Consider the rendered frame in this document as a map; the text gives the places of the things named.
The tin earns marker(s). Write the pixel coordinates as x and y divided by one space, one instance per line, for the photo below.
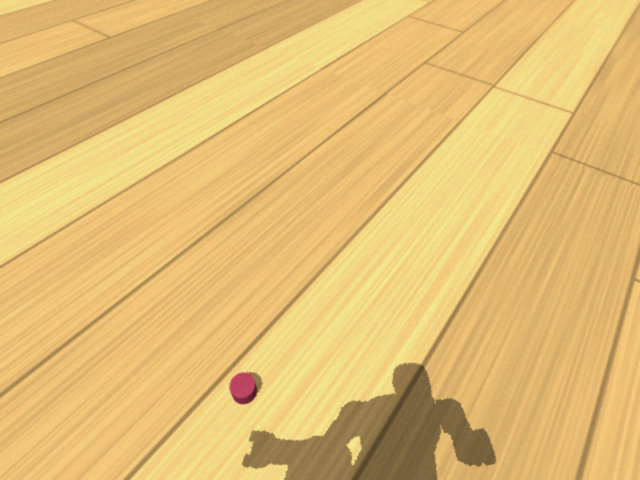
243 388

